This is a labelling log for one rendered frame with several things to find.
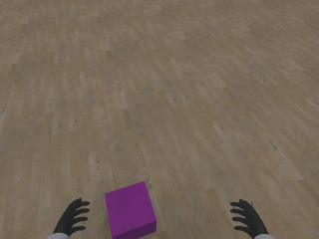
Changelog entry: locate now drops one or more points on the robot left hand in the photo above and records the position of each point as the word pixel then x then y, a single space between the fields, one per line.
pixel 67 220

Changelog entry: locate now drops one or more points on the robot right hand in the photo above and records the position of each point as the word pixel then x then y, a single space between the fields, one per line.
pixel 255 226

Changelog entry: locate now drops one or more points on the carton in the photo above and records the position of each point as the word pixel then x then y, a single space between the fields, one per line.
pixel 130 211

